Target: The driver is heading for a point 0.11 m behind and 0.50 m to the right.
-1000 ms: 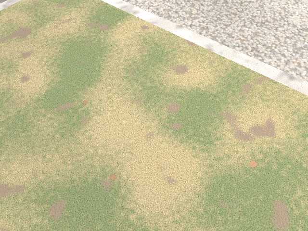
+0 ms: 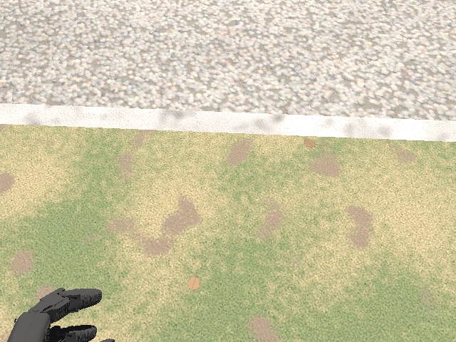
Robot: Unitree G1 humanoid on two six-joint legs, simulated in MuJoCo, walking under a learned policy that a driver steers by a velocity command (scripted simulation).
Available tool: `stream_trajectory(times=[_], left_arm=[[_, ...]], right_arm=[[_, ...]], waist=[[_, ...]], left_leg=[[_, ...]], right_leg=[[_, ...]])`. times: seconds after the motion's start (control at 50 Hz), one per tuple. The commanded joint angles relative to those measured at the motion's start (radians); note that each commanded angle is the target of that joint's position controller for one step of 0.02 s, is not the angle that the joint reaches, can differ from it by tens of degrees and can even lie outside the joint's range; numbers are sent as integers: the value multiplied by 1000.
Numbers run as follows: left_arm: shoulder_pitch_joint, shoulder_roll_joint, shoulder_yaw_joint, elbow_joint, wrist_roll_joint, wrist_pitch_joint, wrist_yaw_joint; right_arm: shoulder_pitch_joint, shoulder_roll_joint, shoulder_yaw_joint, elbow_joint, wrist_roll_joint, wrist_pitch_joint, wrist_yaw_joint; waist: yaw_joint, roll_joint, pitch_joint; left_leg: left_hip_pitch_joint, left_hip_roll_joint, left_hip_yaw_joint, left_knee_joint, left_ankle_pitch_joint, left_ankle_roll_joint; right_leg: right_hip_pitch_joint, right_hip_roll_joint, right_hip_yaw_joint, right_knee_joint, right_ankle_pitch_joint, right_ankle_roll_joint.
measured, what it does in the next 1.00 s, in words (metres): walks ahead, turning right: left foot, then right foot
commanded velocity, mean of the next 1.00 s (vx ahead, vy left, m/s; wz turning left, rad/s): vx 0.22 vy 0.00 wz -0.60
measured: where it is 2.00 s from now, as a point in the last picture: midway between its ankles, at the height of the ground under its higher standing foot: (357, 265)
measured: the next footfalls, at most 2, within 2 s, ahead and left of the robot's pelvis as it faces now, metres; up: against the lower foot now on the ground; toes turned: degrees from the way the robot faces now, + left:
left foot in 0.44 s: +0.32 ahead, +0.10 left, +0.00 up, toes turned -21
right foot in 0.88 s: +0.19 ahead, -0.13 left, +0.00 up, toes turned -33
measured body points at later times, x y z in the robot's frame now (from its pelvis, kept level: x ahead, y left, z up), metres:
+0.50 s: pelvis +0.18 +0.02 +0.02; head +0.21 +0.02 +0.47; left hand +0.40 +0.26 -0.08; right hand +0.29 -0.28 -0.06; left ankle +0.28 +0.11 -0.71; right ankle +0.11 -0.07 -0.68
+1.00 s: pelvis +0.25 -0.06 +0.03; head +0.24 -0.10 +0.48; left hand +0.47 +0.12 -0.06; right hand +0.21 -0.38 -0.08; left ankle +0.34 +0.07 -0.64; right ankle +0.16 -0.11 -0.71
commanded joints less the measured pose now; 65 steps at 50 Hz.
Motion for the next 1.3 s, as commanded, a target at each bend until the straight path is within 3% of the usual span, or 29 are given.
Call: stream_trajectory(times=[0.02, 0.06, 0.1, 0.24, 0.34, 0.4, 0.42, 0.44, 0.46, 0.48, 0.5, 0.52, 0.58, 0.62, 0.7, 0.8, 0.84, 0.86, 0.88, 0.9, 0.92, 0.94, 0.96, 1.0, 1.06, 1.14, 1.24, 1.28, 1.3], left_arm=[[308, 204, 68, -18, 25, -17, 17], [195, 157, 55, -9, 1, -21, 19], [124, 147, 47, -19, 20, -19, 25], [121, 171, 53, 45, 6, 12, 65], [150, 174, 54, 64, 4, 44, 77], [121, 158, 47, 55, -1, 53, 79], [105, 141, 41, 48, -3, 55, 80], [144, 85, 25, 37, 12, 53, 79], [261, 65, 19, 41, 8, 50, 81], [290, 161, 41, 58, 15, 46, 78], [251, 211, 61, 74, 2, 55, 79], [226, 205, 65, 85, -4, 71, 84], [194, 126, 47, 63, -6, 93, 81], [151, 98, 36, 38, -6, 83, 70], [95, 79, 23, 12, 6, 55, 45], [158, 89, 29, 46, 2, 46, 23], [255, 82, 36, 98, -1, 43, 22], [347, 106, 50, 136, -9, 42, 27], [462, 186, 74, 152, -12, 36, 41], [434, 306, 89, 112, 5, 11, 33], [403, 227, 71, 105, 15, -12, 28], [354, 164, 47, 102, 14, -29, 30], [324, 134, 36, 94, 10, -34, 32], [301, 122, 27, 91, 11, -27, 44], [322, 138, 32, 108, 12, -23, 66], [386, 153, 41, 150, -2, -18, 78], [381, 168, 55, 178, -11, -8, 85], [353, 153, 53, 170, -3, 0, 80], [329, 123, 40, 148, 8, 1, 75]], right_arm=[[-105, -172, -20, -180, 22, -65, 14], [-134, -147, -11, -184, 1, -64, -2], [-104, -159, -19, -178, -8, -34, -4], [-200, -82, 5, -213, -26, 8, -12], [-315, -97, 0, -255, -9, 13, 0], [-281, -116, -17, -256, -10, 0, 4], [-247, -121, -23, -250, -14, -8, 3], [-216, -180, -36, -256, -30, -10, -5], [-221, -222, -44, -258, -57, 7, -9], [-181, -174, -42, -250, -37, 15, -8], [-200, -121, -27, -264, -28, 19, -11], [-233, -96, -21, -269, -26, 26, -13], [-251, -101, -23, -260, -20, 43, -25], [-214, -116, -33, -247, -13, 45, -31], [-187, -167, -57, -229, 3, 27, -24], [-209, -194, -70, -209, 30, 18, 10], [-215, -166, -63, -198, 34, 23, 14], [-210, -116, -47, -196, 21, 23, 17], [-256, -36, -21, -227, -8, 18, 28], [-308, -43, -22, -300, 0, -5, 25], [-342, -117, -38, -304, 32, -30, 28], [-318, -144, -47, -289, 37, -46, 35], [-294, -141, -48, -261, 13, -55, 36], [-304, -135, -51, -250, -17, -63, 41], [-358, -74, -30, -253, -9, -59, 47], [-489, -42, -13, -288, 7, -59, 61], [-460, -90, -31, -293, 13, -70, 65], [-306, -133, -56, -259, 9, -73, 49], [-153, -166, -70, -237, -1, -72, 40]], waist=[[194, -90, -458], [103, 35, -233], [39, 6, -176], [44, -52, -196], [86, -92, -194], [57, -134, -184], [32, -130, -182], [51, -8, -247], [116, 258, -264], [95, 266, -290], [77, 179, -242], [81, 125, -202], [76, 155, -149], [43, 205, -149], [19, 184, -154], [62, 171, -118], [111, 128, -116], [142, 61, -127], [186, -171, -123], [160, -257, -72], [171, -162, -37], [132, -152, 5], [114, -120, -1], [99, -105, -20], [107, -83, -34], [153, -104, -7], [116, -123, -13], [35, -130, -108], [-42, -108, -245]], left_leg=[[-689, -60, -231, 602, -14, 17], [-654, 8, -197, 447, 94, 15], [-541, 24, -195, 378, 141, 2], [-466, -55, -165, 26, 360, -65], [-443, -103, -205, -175, 363, -51], [-350, -115, -211, -346, 362, -11], [-252, -86, -209, -462, 502, 16], [-78, 100, -345, -468, 735, 85], [73, 316, -611, -476, 994, 280], [70, 382, -737, -498, 906, 356], [28, 327, -616, -486, 817, 329], [-21, 257, -499, -487, 730, 283], [-126, 147, -325, -583, 379, 227], [-97, 150, -309, -639, 203, 234], [-83, 207, -285, -681, 113, 242], [-192, 217, -188, -672, 60, 215], [-279, 183, -119, -570, -2, 175], [-369, 136, -52, -421, -20, 134], [-594, 30, 59, -4, -35, 47], [-900, -102, -62, 201, -88, 25], [-944, -36, -171, 271, -21, 47], [-945, -7, -179, 246, 101, 60], [-900, 12, -172, 209, 185, 53], [-803, 4, -157, 107, 310, 25], [-702, -46, -126, -72, 456, -11], [-569, -96, -119, -281, 563, -16], [-455, -89, -162, -366, 511, 32], [-228, -111, -120, -402, 472, 77], [42, -33, -179, -369, 470, 126]], right_leg=[[935, -375, 689, -255, 331, -297], [619, -270, 447, -266, 462, -217], [413, -226, 378, -323, 504, -203], [258, -125, 280, -280, 536, -146], [326, -139, 412, -211, 331, -113], [369, -125, 499, -136, 252, -76], [340, -86, 493, -87, 189, -42], [254, -16, 413, 78, -52, 12], [28, 136, 261, 278, -568, 84], [-38, 73, 229, 479, -590, 135], [-59, 37, 222, 578, -511, 159], [-68, 15, 198, 614, -443, 177], [-44, -24, 110, 542, -297, 189], [-52, -40, 67, 443, -284, 183], [16, -89, 47, 236, -279, 138], [234, -73, -27, -16, -214, 69], [404, -31, -70, -147, -163, 36], [535, -27, -30, -191, -209, 7], [672, -238, 316, -327, -357, -82], [676, -410, 786, -465, -579, -261], [641, -418, 779, -508, -621, -276], [625, -378, 676, -493, -514, -237], [605, -328, 570, -470, -375, -199], [565, -258, 443, -468, -154, -154], [511, -202, 329, -454, 36, -126], [429, -183, 310, -435, 51, -102], [494, -238, 401, -352, 146, -68], [485, -187, 374, -183, 389, -33], [378, -129, 346, 34, 354, 1]])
